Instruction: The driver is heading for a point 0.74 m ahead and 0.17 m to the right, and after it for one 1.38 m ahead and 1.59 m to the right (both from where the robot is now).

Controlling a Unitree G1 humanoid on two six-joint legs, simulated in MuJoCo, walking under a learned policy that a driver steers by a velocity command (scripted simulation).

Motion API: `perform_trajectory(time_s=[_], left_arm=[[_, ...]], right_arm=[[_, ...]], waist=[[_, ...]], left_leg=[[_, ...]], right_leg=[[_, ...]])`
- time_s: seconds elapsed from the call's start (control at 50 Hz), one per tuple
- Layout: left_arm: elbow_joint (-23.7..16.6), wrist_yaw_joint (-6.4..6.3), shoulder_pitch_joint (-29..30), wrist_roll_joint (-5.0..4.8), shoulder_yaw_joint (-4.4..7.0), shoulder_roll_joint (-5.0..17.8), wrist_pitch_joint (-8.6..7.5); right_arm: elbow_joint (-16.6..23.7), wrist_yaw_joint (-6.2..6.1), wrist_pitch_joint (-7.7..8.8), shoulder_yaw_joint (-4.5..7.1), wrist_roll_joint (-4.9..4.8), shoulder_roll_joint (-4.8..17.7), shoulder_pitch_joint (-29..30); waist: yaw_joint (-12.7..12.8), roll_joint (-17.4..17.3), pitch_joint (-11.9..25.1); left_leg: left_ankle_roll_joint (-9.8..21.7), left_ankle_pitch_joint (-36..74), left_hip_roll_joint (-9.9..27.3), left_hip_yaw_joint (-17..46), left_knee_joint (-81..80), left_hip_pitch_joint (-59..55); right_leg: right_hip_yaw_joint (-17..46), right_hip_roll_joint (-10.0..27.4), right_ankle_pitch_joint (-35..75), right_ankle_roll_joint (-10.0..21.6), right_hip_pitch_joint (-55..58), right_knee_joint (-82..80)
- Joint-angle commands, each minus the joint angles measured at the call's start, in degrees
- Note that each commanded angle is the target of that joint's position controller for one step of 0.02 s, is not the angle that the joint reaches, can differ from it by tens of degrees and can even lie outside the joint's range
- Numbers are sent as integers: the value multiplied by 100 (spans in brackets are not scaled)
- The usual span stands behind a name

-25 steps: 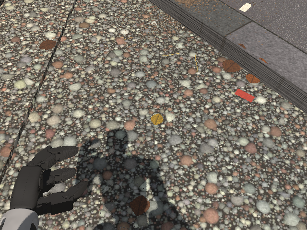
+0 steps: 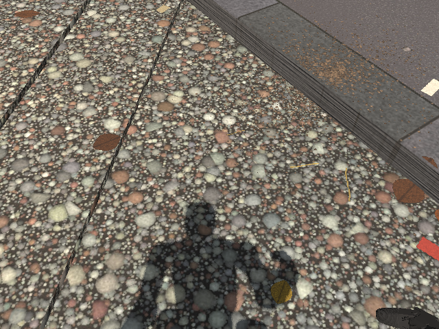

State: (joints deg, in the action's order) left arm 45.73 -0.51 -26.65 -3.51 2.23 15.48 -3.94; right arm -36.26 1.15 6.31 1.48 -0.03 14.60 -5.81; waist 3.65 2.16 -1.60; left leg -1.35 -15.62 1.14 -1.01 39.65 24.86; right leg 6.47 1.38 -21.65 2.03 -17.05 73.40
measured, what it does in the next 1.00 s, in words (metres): walks ahead, turning right: right foot 0.03 m lower, then left foot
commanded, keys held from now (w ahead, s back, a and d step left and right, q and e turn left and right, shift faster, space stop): w+e+shift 0.46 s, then w+q+shift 0.12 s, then w+e+shift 0.42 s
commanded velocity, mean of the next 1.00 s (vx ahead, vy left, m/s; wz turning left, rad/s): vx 1.00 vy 0.00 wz -0.72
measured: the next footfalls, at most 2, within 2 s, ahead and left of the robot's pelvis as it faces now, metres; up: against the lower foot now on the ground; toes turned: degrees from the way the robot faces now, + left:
right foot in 0.34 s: +0.48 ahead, -0.16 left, -0.03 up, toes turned -22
left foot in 0.78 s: +0.99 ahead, -0.21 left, -0.03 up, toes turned -38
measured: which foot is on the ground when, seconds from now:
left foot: down 0.00-0.34, up 0.36-0.76, down 0.78-1.00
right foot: up 0.00-0.32, down 0.34-0.80, up 0.82-1.00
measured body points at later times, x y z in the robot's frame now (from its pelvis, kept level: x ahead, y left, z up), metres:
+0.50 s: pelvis +0.44 -0.11 -0.02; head +0.46 -0.13 +0.43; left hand +0.62 +0.12 -0.13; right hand +0.49 -0.41 -0.10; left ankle +0.49 +0.10 -0.65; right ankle +0.45 -0.14 -0.74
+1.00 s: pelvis +0.89 -0.27 -0.01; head +0.89 -0.30 +0.44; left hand +1.20 -0.19 -0.09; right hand +0.72 -0.51 -0.13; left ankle +0.96 -0.19 -0.74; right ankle +0.82 -0.37 -0.65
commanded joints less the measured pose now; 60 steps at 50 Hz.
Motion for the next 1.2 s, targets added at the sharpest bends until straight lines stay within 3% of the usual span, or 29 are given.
perform_trajectory(time_s=[0.02, 0.08, 0.22, 0.28, 0.32, 0.34, 0.36, 0.38, 0.4, 0.42, 0.44, 0.5, 0.58, 0.62, 0.68, 0.74, 0.78, 0.8, 0.82, 0.84, 0.86, 0.88, 0.9, 0.94, 0.98, 1.04, 1.1, 1.16, 1.2], left_arm=[[-799, 24, 640, 101, 108, 428, 31], [-1025, 119, 1054, 77, 66, 130, 296], [-1301, 470, 2136, 193, 90, 394, 160], [-1372, 482, 2056, 134, 244, 849, 220], [-1003, 400, 625, 110, 522, 1386, 375], [-578, 305, -629, 126, 687, 1596, 464], [-379, 266, -609, 111, 676, 1885, 477], [-847, 316, -52, 208, 562, 2067, 260], [-1074, 311, 88, 230, 570, 1650, 139], [-1061, 320, 305, 251, 512, 1498, 3], [-1105, 330, 641, 283, 465, 1367, -82], [-1081, 203, 1170, 353, 288, 887, -132], [-736, -4, 912, 296, 155, 660, -187], [-493, 35, 379, 221, 189, 793, -231], [-192, 21, 82, 153, 256, 924, -183], [-72, -66, 151, 292, 335, 1107, -29], [-286, 32, 941, 610, 269, 1118, 45], [-300, 73, -488, 442, -3, -67, -38], [-350, 84, -549, 11, -119, 166, -69], [-441, 43, 372, -88, 30, 756, -41], [-621, 17, 1127, 45, 72, 919, -39], [-763, 41, 1406, 177, 63, 796, -41], [-783, 73, 1390, 184, 71, 665, 6], [-717, 70, 1188, 55, 76, 423, 185], [-835, 87, 1253, 90, 14, 223, 308], [-1058, 130, 1672, 122, -15, 251, 273], [-1178, 226, 2009, 179, -28, 285, 279], [-1411, 292, 2396, 95, 42, 559, 320], [-1461, 383, 1921, 215, 209, 771, 307]], right_arm=[[-205, -27, 14, 298, 144, 560, -1035], [-384, -55, 103, 313, -27, 451, -583], [-602, -167, 182, 499, -95, 1255, -790], [-596, -108, -17, 619, -166, 1739, -981], [-426, -119, -98, 657, -194, 1866, -751], [-406, -117, -40, 587, -194, 1604, -543], [-199, -89, 100, 297, -16, 616, -577], [177, -44, 283, 105, 27, 393, -1549], [317, -59, 437, 183, -187, 1044, -862], [400, -89, 472, 244, -296, 1226, -363], [286, -147, 428, 232, -146, 1128, -348], [-42, -123, 173, 243, 27, 1118, -874], [323, -16, 146, -60, 128, 424, 351], [567, 37, 243, -96, 125, 285, 986], [832, 49, 298, 52, -23, 653, 1297], [714, 5, 298, 281, -119, 1109, 359], [326, -222, 95, 447, -277, 1373, -2150], [84, -185, 91, 506, 10, 1781, -2563], [59, -56, 134, 464, 65, 1458, -2621], [141, -111, 111, 407, 30, 1033, -2164], [70, -134, 67, 368, 62, 923, -1791], [-10, -129, 68, 360, 165, 904, -1553], [-87, -136, 109, 321, 232, 751, -1342], [-247, -79, 140, 244, 111, 420, -1059], [-366, -61, 147, 268, -44, 504, -868], [-315, -104, 157, 313, 65, 738, -557], [-404, -148, 91, 323, 67, 952, -840], [-368, -203, -184, 282, 44, 1057, -1012], [-398, -267, -305, 341, 50, 1552, -1175]], waist=[[-595, -869, 156], [-281, -829, -373], [-370, -109, -613], [-49, -417, -434], [703, -608, 257], [1199, -120, 530], [723, 1868, 39], [-217, 2201, 1194], [179, 1047, 1205], [-9, 241, 447], [-278, -484, 257], [-662, -413, -40], [-51, -203, -532], [353, -302, -632], [330, -120, -699], [-386, 245, -38], [-1909, 540, 1498], [-1002, -1970, 2665], [-1083, -2853, 3231], [-1296, -1978, 2061], [-1290, -826, 1144], [-1060, -425, 656], [-805, -390, 408], [-503, -507, 156], [-335, -569, -266], [-241, -382, -637], [-377, -217, -589], [-338, -188, -456], [94, -396, 520]], left_leg=[[1172, -557, 1690, 2514, -2526, -2258], [1052, 500, 1681, 1200, -3025, -1657], [515, 1342, 1040, -1072, -3446, -1783], [421, 4603, 1233, -1253, -2497, -2823], [437, 6470, 1317, -1173, -373, -2452], [244, 4781, 1035, -1094, 1628, -1044], [-41, -1478, -321, -892, 4726, 496], [84, -2230, -557, 406, 5461, 2048], [346, -1477, -256, 793, 4872, 2311], [437, -948, -87, 803, 4086, 2291], [361, -570, 152, 946, 3548, 1880], [-40, -75, 604, 945, 2483, 1172], [-129, 2552, 599, 98, 360, 538], [-53, 3588, 287, -51, -480, -189], [73, 3155, 109, 259, -1249, 213], [225, 2126, -159, 271, -1131, -469], [358, 1138, 348, 419, -175, -3453], [1261, -1077, 1826, 3110, -542, -5815], [1318, -3527, 2276, 5280, -2092, -6044], [1022, -3426, 2119, 4572, -2434, -5192], [837, -2145, 1875, 3575, -2484, -4141], [884, -1105, 1782, 2936, -2483, -3303], [904, -352, 1609, 2337, -2580, -2632], [804, 273, 1320, 1331, -2777, -2151], [870, 856, 1405, 701, -2982, -1717], [851, 1634, 1071, -352, -3310, -1260], [709, 2682, 1000, -996, -3224, -1795], [340, 7486, 889, -1370, -2058, -2752], [279, 9706, 1144, -1212, -266, -3014]], right_leg=[[142, 758, 592, 82, -2652, 425], [123, 1033, 524, 94, -2599, -437], [-847, 433, 3706, 281, -1275, -3276], [-1345, -88, 2840, 572, -879, -3519], [-1354, -343, 2013, 935, 809, -3152], [-799, -108, 2231, 1238, 2664, -3393], [71, 169, 3376, 1434, 3081, -3550], [2739, 863, 898, 2452, 4000, -4374], [3649, 1220, -810, 2385, 3665, -5623], [3715, 1168, -929, 2133, 2752, -6061], [3514, 1019, -731, 1963, 2056, -6048], [2385, 702, 458, 1822, 829, -6003], [311, -77, 1914, 1259, -368, -6140], [531, 23, 1358, 1221, -673, -6476], [910, 378, 1890, 1145, 628, -6214], [1117, 617, 4549, 888, 1782, -5179], [934, 394, 5256, 542, 620, -2466], [675, -638, 576, 205, -1497, 232], [643, -559, -487, 182, -2261, 1076], [301, -184, -18, 196, -2653, 1125], [79, 30, 315, 196, -2609, 841], [63, 239, 416, 206, -2471, 663], [141, 487, 547, 225, -2127, 451], [84, 710, 484, 283, -1939, 319], [1, 928, 607, 209, -2272, 173], [-243, 853, 1600, 37, -2371, -603], [-767, 668, 2155, 115, -2267, -1169], [-1880, -175, 660, 469, -2252, -1152], [-2050, -486, 1397, 598, -476, -2304]])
